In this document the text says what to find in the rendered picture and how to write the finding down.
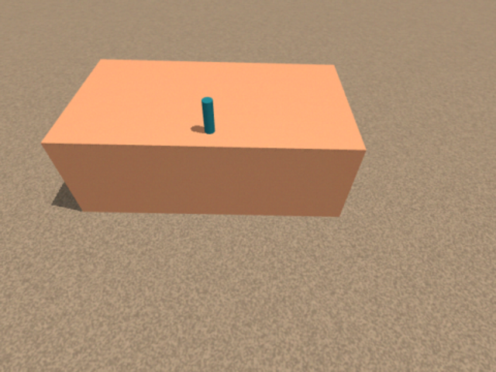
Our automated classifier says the can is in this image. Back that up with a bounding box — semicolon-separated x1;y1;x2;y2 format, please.
201;97;215;134

